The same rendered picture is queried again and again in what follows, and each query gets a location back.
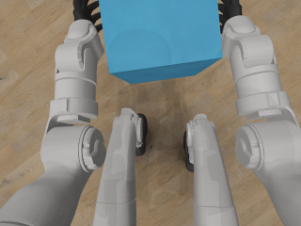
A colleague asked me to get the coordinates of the right robot forearm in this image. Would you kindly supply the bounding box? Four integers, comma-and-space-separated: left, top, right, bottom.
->
221, 15, 301, 131

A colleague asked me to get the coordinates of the robot left upper arm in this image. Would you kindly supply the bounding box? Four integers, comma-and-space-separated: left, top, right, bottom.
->
0, 125, 106, 226

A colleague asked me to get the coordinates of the left robot forearm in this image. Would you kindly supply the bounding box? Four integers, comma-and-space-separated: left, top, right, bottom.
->
40, 19, 104, 162

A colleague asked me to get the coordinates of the robot left shin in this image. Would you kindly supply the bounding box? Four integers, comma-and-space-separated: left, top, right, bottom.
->
112, 108, 143, 147

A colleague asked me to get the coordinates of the left robot foot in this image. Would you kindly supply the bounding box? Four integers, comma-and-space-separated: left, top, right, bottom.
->
135, 113, 148, 156

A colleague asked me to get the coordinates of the robot right upper arm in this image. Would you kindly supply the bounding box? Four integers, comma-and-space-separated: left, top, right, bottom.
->
234, 120, 301, 226

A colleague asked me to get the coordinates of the left robot hand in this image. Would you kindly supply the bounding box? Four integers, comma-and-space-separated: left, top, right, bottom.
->
72, 0, 103, 33

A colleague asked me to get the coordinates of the carton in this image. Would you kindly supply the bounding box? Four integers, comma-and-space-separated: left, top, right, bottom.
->
99, 0, 223, 84

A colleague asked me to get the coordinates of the right robot hand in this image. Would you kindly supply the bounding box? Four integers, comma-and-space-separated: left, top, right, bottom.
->
217, 0, 243, 34

